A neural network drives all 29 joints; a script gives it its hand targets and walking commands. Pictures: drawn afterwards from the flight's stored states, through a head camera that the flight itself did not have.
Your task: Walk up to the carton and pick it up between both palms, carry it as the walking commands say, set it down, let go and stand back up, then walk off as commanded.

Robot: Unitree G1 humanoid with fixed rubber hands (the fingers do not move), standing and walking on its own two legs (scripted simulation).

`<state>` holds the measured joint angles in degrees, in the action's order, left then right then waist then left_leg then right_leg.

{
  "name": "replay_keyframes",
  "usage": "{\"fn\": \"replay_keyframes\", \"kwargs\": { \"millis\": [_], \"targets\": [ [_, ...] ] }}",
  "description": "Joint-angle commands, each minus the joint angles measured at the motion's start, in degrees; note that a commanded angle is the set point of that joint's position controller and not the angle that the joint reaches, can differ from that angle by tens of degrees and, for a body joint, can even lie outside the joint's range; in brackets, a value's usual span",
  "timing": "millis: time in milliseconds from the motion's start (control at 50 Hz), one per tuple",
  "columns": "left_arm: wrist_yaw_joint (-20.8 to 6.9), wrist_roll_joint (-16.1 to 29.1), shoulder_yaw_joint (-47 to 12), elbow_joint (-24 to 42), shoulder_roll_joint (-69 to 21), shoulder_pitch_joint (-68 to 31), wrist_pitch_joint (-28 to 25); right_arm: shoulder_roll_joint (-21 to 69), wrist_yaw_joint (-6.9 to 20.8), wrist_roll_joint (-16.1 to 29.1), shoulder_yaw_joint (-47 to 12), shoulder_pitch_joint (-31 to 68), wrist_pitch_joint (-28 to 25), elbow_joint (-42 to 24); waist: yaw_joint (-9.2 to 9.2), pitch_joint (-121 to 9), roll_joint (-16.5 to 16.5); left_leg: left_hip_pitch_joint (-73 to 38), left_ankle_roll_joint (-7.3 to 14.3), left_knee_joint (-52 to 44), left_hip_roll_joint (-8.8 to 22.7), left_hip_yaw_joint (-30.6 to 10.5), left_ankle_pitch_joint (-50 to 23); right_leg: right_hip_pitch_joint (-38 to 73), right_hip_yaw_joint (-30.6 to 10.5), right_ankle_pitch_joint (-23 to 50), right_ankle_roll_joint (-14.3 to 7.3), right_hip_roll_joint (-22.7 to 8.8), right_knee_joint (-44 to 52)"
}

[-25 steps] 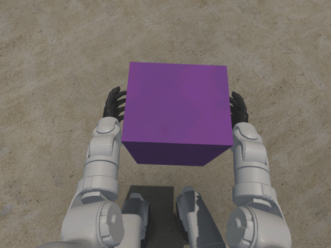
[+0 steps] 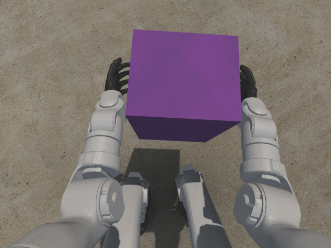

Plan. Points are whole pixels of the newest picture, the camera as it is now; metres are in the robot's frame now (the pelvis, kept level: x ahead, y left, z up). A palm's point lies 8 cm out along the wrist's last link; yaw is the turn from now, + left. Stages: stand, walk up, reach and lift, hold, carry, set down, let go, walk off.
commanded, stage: set down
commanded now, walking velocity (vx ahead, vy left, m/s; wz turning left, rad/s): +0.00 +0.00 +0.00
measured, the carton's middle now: (177, 98) +0.45 -0.07 -0.13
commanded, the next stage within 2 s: none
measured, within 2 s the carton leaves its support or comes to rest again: neither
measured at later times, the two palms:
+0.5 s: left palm (125, 91) +0.49 +0.07 -0.15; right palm (235, 99) +0.45 -0.23 -0.15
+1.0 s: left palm (133, 93) +0.53 +0.06 -0.26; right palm (224, 99) +0.48 -0.24 -0.26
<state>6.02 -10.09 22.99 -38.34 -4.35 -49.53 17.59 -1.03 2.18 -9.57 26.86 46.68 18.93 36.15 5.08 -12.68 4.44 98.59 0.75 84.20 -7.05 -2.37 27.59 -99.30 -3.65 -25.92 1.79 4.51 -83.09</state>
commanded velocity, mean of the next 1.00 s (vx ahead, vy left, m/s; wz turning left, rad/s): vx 0.00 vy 0.00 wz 0.00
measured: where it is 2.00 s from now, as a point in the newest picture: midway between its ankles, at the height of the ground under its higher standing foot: (165, 212)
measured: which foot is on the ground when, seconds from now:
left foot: down 0.00-1.00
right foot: down 0.00-1.00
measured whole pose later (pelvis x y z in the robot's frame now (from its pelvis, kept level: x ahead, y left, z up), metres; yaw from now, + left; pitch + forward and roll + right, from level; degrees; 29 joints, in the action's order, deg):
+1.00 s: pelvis -0.04 -0.01 -0.11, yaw +1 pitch +32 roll +1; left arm 8.1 -3.4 19.5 -36.3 7.9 -82.7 19.2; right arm -11.2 -1.2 -4.0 25.8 78.3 20.7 32.0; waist 6.2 28.8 3.3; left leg 110.1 -2.0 109.2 -9.4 -1.8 31.5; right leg -111.3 -2.4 -29.6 1.8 5.9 -108.6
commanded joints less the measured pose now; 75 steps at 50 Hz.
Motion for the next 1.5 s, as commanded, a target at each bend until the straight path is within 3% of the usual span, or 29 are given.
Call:
{"fn": "replay_keyframes", "kwargs": {
  "millis": [0,80,100,160,200,220,280,300,360,380,400,420,480,500,720,760,780,820,880,960,1000,1020,1100,1160,1180,1320,1400,1420,1480],
  "targets": [
    [-12.08,7.92,-31.71,1.64,-51.6,-39.49,-1.95,51.72,12.57,8.13,-31.0,35.53,-0.58,-1.71,3.83,-54.13,-0.87,-26.2,-2.33,-6.93,-3.7,1.65,-14.2,33.49,4.95,20.19,0.33,3.66,4.46],
    [-11.39,7.76,-30.61,-1.07,-49.94,-41.68,-1.41,50.19,12.44,8.35,-29.24,38.51,-0.37,-0.3,4.06,-54.38,0.17,-26.18,-2.48,-4.36,-3.61,2.39,-11.97,29.23,5.58,17.58,0.21,3.49,2.66],
    [-11.39,8.07,-31.01,-1.04,-50.99,-43.17,-1.33,49.22,12.32,7.35,-28.12,37.17,-0.23,1.34,5.82,-53.7,0.15,-26.67,-2.58,-4.38,-3.62,1.49,-13.16,27.41,6.1,17.97,0.18,3.68,2.39],
    [-11.08,6.98,-28.05,-4.3,-49.69,-41.51,-0.98,48.73,12.37,7.79,-27.83,41.04,0.01,0.21,3.84,-53.31,0.72,-24.49,-2.42,-3.08,-3.65,2.82,-10.24,26.29,6.05,15.52,0.6,3.4,1.16],
    [-10.99,7.59,-29.0,-0.65,-49.21,-45.86,-1.35,49.06,12.44,6.6,-26.73,39.14,0.18,2.34,5.66,-52.81,-0.13,-23.03,-2.69,-2.32,-3.79,2.22,-10.77,25.05,6.2,15.77,0.27,3.49,0.36],
    [-11.22,7.79,-29.27,-1.4,-49.85,-46.04,-1.18,48.38,12.33,7.29,-27.02,41.28,-0.01,0.33,4.67,-56.21,1.34,-23.63,-3.28,-1.27,-3.94,2.8,-11.38,27.33,6.11,16.66,0.04,3.26,0.06],
    [-10.74,7.75,-28.36,-2.55,-48.42,-47.84,-1.2,48.57,12.17,7.48,-26.77,42.81,0.12,1.95,5.25,-52.54,0.15,-20.77,-2.65,-0.45,-4.18,3.02,-10.87,24.08,6.36,15.78,0.51,3.46,-0.55],
    [-10.68,8.11,-27.85,-1.54,-47.79,-47.39,-1.73,48.81,12.13,7.71,-27.4,43.2,0.07,1.16,4.26,-54.69,-0.92,-20.52,-2.59,0.45,-4.27,3.55,-11.72,25.63,6.39,17.13,0.6,3.46,-1.37],
    [-10.55,8.25,-28.42,-2.53,-48.15,-48.25,-1.46,47.7,11.82,8.35,-27.45,46.05,-0.37,-1.86,5.1,-58.13,0.88,-21.31,-2.91,2.11,-4.3,4.06,-12.55,26.09,6.6,18.3,0.67,3.43,-2.62],
    [-10.47,7.99,-27.55,-3.3,-47.21,-48.53,-1.33,46.66,11.86,8.29,-27.32,46.7,-0.1,-0.05,3.97,-55.53,0.44,-18.15,-2.88,2.32,-4.41,4.44,-11.26,24.78,6.39,17.77,0.72,3.31,-3.09],
    [-10.56,8.41,-27.57,-3.37,-47.86,-49.6,-1.24,45.88,11.77,7.48,-26.91,47.0,-0.02,-0.04,6.28,-55.89,-0.51,-18.27,-2.6,2.76,-4.3,3.52,-10.91,23.83,6.66,17.63,0.77,3.2,-3.81],
    [-10.49,8.36,-27.08,-3.1,-46.33,-50.43,-1.38,46.1,11.68,7.97,-26.68,47.57,-0.17,-0.35,5.23,-55.98,-0.57,-17.94,-2.45,3.05,-4.16,3.47,-10.77,22.67,7.05,17.4,1.06,3.09,-4.66],
    [-10.49,8.84,-28.09,-1.43,-45.4,-51.97,-1.26,45.79,11.71,8.34,-27.38,48.25,0.01,-2.38,6.04,-60.43,-0.12,-19.82,-2.85,5.49,-4.14,4.1,-12.84,22.65,7.05,18.94,1.08,3.39,-5.54],
    [-10.64,8.89,-27.97,-1.88,-44.67,-52.05,-1.25,46.65,11.79,8.49,-27.58,48.45,0.29,-0.24,4.51,-58.93,-1.15,-16.84,-2.66,5.75,-4.47,4.26,-13.28,23.83,7.09,19.64,0.98,2.99,-6.09],
    [-11.46,9.14,-26.17,-3.34,-43.18,-55.82,-1.16,45.45,10.64,8.16,-26.9,52.75,0.56,-0.05,5.08,-56.33,-2.48,-7.35,-2.05,10.12,-4.51,6.11,-11.21,23.53,6.68,19.98,1.73,2.68,-9.26],
    [-11.18,9.95,-27.85,-0.71,-41.27,-58.27,-1.53,45.09,11.09,9.58,-28.06,53.42,0.57,-1.27,4.34,-61.34,-1.13,-10.23,-2.19,11.87,-4.28,6.1,-12.72,22.25,6.65,21.33,1.49,2.72,-11.44],
    [-11.18,10.69,-28.88,0.01,-42.22,-58.72,-1.58,44.14,11.01,9.66,-28.59,54.82,0.31,-2.85,5.81,-63.17,-1.58,-11.15,-2.19,12.43,-4.12,5.74,-12.95,22.29,7.39,21.78,1.67,2.67,-12.48],
    [-11.05,10.73,-29.36,-0.88,-41.69,-60.0,-0.89,43.1,10.97,10.96,-28.99,57.72,0.36,-3.13,4.65,-63.53,-0.47,-11.98,-1.8,13.51,-4.19,5.55,-11.91,20.03,7.3,19.4,1.56,2.3,-13.42],
    [-10.57,13.01,-31.29,4.3,-38.99,-65.8,-1.03,41.17,10.63,12.22,-30.2,60.78,0.8,-5.84,5.86,-73.39,-2.1,-15.37,-1.84,16.26,-3.87,6.49,-11.39,24.92,7.68,20.05,1.29,2.0,-15.43],
    [-10.27,15.28,-34.84,6.99,-36.83,-69.02,0.84,36.14,9.79,15.53,-32.34,66.19,1.18,-9.41,5.69,-87.52,0.66,-23.81,-1.98,19.27,-3.35,7.2,-12.89,32.03,7.93,21.64,0.78,1.6,-18.78],
    [-9.94,16.68,-36.48,8.02,-34.46,-70.29,1.91,34.26,9.61,17.29,-33.69,67.25,1.92,-8.76,5.45,-91.34,0.06,-26.87,-2.06,21.01,-2.87,7.67,-12.64,35.62,7.33,21.75,0.28,1.59,-19.73],
    [-10.17,17.48,-36.86,5.76,-35.81,-71.94,2.1,34.57,9.28,17.66,-34.94,71.39,1.97,-9.75,6.55,-88.59,-3.66,-26.38,-1.8,21.29,-2.51,7.45,-14.6,38.71,9.12,24.52,1.54,1.26,-19.64],
    [-10.15,19.79,-38.76,10.65,-35.5,-78.21,2.03,38.07,7.95,21.32,-39.61,79.42,1.94,-16.75,3.83,-91.45,-5.17,-21.48,-0.35,25.0,-2.81,7.86,-15.58,41.6,7.63,28.36,1.57,0.46,-22.44],
    [-10.71,17.79,-35.09,4.36,-34.5,-77.16,1.98,37.19,7.37,19.56,-37.43,78.54,2.01,-10.44,2.79,-81.54,-4.81,-15.91,0.12,25.34,-2.46,8.41,-9.69,37.24,6.88,21.66,1.41,0.14,-22.38],
    [-11.05,17.68,-33.98,2.28,-34.15,-77.84,1.88,37.96,7.57,19.27,-36.87,78.23,2.05,-7.88,3.06,-77.09,-6.83,-13.59,0.33,25.14,-2.41,8.18,-7.99,35.04,7.12,19.27,1.6,0.44,-21.84],
    [-13.37,14.29,-27.81,-6.84,-32.96,-76.38,0.25,38.79,10.08,16.03,-29.66,73.61,1.13,5.82,3.17,-56.36,-2.96,-6.82,0.55,26.08,-1.74,7.92,-1.88,20.83,7.24,10.34,0.67,0.34,-24.38],
    [-13.63,15.4,-27.9,-5.74,-33.02,-76.39,-0.75,37.14,11.24,15.84,-29.41,73.81,-0.11,4.65,5.32,-54.87,-2.12,-10.22,-0.22,28.53,-1.5,6.99,-7.27,17.43,8.04,14.61,0.5,0.29,-26.98],
    [-13.62,16.54,-29.12,-5.02,-33.42,-76.67,-1.07,37.57,11.1,17.25,-30.2,75.76,-0.8,1.39,4.55,-56.68,-1.38,-10.55,-0.12,29.36,-1.7,7.12,-8.74,17.27,7.38,15.99,0.33,0.43,-27.61],
    [-12.37,20.36,-34.78,3.02,-35.24,-80.8,-2.15,36.8,10.22,20.47,-33.2,78.55,-1.98,-5.01,7.23,-71.24,1.14,-18.06,-0.76,32.45,-2.08,7.2,-17.75,23.32,7.82,26.41,-0.07,0.4,-29.83]
  ]
}}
